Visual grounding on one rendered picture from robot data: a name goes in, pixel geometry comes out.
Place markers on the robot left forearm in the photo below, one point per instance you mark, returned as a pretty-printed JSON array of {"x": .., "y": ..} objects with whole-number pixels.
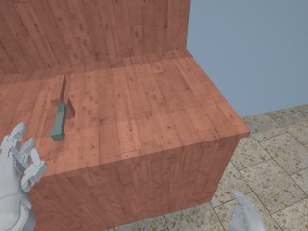
[{"x": 16, "y": 214}]

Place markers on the right robot hand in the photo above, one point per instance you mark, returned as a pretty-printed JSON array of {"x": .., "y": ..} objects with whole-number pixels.
[{"x": 251, "y": 219}]

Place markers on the left robot hand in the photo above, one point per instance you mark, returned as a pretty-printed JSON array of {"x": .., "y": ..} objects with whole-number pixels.
[{"x": 13, "y": 163}]

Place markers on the counter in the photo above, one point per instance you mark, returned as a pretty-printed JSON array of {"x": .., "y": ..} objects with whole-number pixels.
[{"x": 147, "y": 133}]

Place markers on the tap lever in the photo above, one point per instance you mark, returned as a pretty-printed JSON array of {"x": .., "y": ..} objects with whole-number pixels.
[{"x": 58, "y": 134}]

